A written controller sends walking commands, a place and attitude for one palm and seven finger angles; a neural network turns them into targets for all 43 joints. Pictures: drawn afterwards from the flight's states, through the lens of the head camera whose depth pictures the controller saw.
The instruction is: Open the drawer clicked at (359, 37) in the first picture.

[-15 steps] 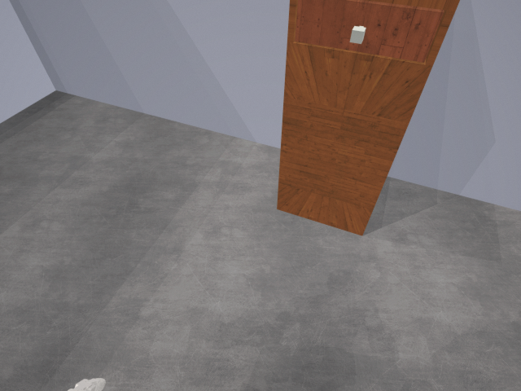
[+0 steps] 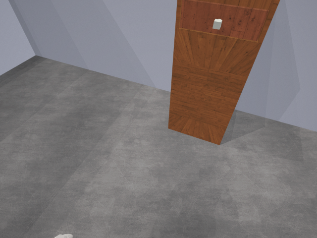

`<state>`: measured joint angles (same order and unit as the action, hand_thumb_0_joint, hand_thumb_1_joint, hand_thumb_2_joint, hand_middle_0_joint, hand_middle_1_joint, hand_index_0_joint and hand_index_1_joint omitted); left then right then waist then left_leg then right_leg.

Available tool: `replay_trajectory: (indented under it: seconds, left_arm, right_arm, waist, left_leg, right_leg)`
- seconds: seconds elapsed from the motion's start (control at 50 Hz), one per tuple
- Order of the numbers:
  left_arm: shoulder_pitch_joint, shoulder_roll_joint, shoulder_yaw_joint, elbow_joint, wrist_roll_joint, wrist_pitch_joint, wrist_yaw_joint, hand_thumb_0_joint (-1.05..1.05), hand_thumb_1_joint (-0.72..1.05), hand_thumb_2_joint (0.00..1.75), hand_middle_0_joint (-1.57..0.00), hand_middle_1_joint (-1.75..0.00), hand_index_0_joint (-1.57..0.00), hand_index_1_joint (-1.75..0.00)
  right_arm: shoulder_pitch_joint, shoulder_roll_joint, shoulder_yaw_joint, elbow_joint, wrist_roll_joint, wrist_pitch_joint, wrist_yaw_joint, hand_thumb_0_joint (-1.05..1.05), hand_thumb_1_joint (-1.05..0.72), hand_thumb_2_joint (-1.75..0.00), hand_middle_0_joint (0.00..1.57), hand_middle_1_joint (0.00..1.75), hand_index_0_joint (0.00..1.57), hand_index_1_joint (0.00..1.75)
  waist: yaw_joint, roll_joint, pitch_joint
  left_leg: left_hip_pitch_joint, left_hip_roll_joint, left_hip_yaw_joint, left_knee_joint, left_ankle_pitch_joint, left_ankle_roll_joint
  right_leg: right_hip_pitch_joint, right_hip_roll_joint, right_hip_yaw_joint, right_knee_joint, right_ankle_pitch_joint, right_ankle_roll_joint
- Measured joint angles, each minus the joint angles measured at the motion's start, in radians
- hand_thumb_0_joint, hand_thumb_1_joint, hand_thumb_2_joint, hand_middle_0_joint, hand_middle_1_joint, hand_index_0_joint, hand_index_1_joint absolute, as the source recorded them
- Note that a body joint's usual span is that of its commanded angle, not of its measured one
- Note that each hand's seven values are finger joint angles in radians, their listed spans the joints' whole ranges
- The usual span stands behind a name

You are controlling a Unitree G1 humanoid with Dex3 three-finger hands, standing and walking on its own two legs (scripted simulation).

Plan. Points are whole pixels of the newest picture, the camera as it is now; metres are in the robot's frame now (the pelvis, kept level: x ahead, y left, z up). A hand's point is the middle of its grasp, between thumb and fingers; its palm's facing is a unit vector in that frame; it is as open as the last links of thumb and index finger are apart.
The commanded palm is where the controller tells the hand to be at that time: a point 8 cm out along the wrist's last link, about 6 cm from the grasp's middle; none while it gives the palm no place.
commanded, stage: stand and wait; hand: left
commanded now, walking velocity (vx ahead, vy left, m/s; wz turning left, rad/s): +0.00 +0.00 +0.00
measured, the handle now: (218, 22) +0.99 -0.22 +0.13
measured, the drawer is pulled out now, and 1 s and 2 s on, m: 0.00 0.00 0.00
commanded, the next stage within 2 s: look at it before walking up in 0.52 s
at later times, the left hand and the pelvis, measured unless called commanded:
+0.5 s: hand out of the picture +0.06 +0.25 -0.15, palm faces -0.04 -0.94 -0.34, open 7.4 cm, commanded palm none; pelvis -0.01 +0.00 +0.00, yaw +0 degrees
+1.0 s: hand out of the picture +0.07 +0.25 -0.15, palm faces -0.04 -0.94 -0.33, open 7.4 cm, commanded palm none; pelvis +0.00 +0.00 +0.00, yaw +0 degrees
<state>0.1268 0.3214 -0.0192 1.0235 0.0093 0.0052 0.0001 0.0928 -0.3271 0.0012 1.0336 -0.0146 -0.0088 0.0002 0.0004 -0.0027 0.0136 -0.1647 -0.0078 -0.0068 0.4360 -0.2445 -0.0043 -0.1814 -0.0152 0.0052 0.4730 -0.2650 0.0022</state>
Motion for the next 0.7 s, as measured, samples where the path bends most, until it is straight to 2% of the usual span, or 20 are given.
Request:
replay_trajectory:
  seconds: [0.36,0.7]
  left_arm:
    - [0.025,0.022,0.009,0.057,-0.002,-0.002,0.001,0.01,0.9,0.89,-0.2,-0.3,-0.2,-0.3]
    - [0.007,0.016,0.006,0.056,0.0,-0.005,-0.002,0.01,0.9,0.89,-0.2,-0.3,-0.2,-0.3]
  right_arm:
    - [0.04,-0.018,-0.006,0.073,0.005,0.007,-0.001,0.01,-0.91,-0.9,0.2,0.3,0.2,0.3]
    - [0.032,-0.012,-0.002,0.079,0.006,0.0,0.003,0.01,-0.91,-0.9,0.2,0.3,0.2,0.3]
  waist:
    - [-0.004,0.001,0.019]
    - [-0.007,-0.001,0.012]
  left_leg:
    - [0.011,0.011,-0.002,-0.036,0.03,-0.008]
    - [0.012,0.009,0.002,-0.055,0.043,-0.005]
  right_leg:
    - [0.015,0.011,-0.003,-0.045,0.036,-0.006]
    - [0.014,0.009,0.002,-0.064,0.05,-0.003]
